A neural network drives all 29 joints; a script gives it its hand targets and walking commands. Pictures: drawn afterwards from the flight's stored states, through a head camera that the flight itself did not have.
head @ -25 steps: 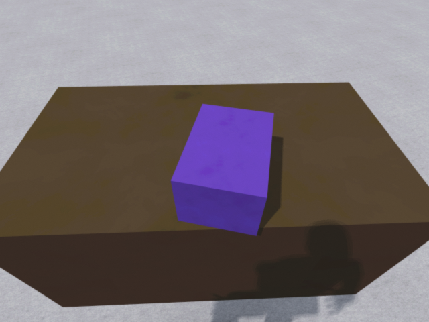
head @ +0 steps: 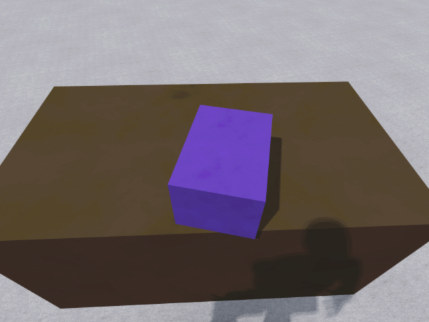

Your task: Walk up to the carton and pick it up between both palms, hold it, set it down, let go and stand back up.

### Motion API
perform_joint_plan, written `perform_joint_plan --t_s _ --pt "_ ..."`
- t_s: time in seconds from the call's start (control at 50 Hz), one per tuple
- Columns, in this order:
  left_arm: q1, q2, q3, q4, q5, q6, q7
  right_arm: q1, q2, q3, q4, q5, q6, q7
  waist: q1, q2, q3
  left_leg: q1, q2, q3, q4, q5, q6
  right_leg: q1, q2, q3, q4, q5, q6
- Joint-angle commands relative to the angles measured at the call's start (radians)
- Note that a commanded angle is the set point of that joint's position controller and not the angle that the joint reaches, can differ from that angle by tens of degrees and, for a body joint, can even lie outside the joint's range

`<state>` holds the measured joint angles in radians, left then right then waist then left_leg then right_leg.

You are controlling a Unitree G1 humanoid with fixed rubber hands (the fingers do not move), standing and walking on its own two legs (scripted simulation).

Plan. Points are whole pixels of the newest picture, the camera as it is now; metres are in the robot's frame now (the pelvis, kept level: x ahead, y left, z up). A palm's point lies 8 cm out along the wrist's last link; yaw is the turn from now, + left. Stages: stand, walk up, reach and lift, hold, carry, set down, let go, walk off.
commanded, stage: stand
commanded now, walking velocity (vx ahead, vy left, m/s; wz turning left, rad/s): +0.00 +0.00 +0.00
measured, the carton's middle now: (225, 167) +0.49 -0.03 -0.05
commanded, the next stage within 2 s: none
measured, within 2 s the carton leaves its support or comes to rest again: neither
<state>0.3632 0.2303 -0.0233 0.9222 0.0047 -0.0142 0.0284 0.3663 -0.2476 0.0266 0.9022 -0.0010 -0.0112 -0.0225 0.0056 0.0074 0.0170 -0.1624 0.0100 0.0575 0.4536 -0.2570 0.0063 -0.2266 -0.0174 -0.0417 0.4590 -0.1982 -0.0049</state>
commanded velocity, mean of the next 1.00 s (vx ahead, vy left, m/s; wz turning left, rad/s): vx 0.00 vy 0.00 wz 0.00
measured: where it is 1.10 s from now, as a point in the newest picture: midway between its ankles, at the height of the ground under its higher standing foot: outside the picture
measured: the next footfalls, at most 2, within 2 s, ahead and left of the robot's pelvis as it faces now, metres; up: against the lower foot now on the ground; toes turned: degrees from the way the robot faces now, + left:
none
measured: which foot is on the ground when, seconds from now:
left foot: down 0.00-1.00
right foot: down 0.00-1.00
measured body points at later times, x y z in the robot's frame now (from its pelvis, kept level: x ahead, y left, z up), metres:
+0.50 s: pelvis +0.01 +0.00 +0.00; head +0.01 -0.01 +0.45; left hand +0.01 +0.25 -0.14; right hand +0.01 -0.25 -0.15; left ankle -0.01 +0.11 -0.74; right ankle +0.03 -0.11 -0.74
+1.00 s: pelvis +0.01 +0.00 +0.00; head +0.01 -0.01 +0.45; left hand +0.01 +0.24 -0.15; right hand +0.01 -0.25 -0.15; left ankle -0.01 +0.11 -0.74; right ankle +0.03 -0.11 -0.74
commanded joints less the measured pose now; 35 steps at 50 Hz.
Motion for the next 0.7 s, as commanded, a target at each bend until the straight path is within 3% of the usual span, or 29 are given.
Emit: perform_joint_plan --t_s 0.0,0.68 --pt "0.053 0.115 0.027 -0.03 -0.001 -0.011 0.007 0.058 -0.107 -0.028 -0.031 0.0 -0.012 -0.007 0.0 -0.011 0.057 -0.076 0.095 -0.117 -0.116 0.02 0.009 0.002 -0.091 0.118 -0.098 0.03 -0.009" --pt "0.053 0.085 0.025 0.041 -0.003 -0.008 0.014 0.072 -0.074 -0.027 0.04 0.001 -0.009 -0.016 0.0 -0.011 0.065 -0.051 0.101 -0.103 -0.128 0.042 0.007 0.006 -0.089 0.117 -0.112 0.046 -0.008"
